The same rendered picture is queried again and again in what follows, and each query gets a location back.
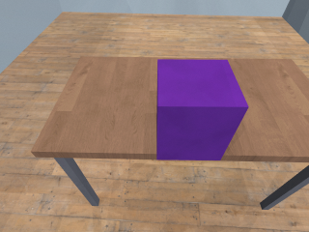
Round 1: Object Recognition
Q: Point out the table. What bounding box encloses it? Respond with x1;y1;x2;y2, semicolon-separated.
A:
31;56;309;210

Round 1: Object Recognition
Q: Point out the carton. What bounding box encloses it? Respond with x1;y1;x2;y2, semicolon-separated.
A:
156;59;249;160

